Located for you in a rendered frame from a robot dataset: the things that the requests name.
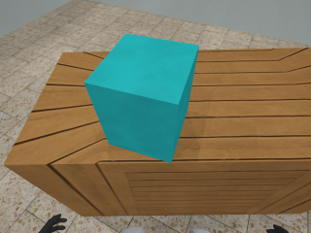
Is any left robot hand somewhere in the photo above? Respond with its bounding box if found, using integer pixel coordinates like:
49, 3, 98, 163
39, 214, 67, 233

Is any carton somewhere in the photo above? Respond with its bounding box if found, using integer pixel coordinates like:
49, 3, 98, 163
84, 33, 199, 163

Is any pedestal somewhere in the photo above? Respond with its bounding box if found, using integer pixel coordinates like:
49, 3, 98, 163
3, 48, 311, 216

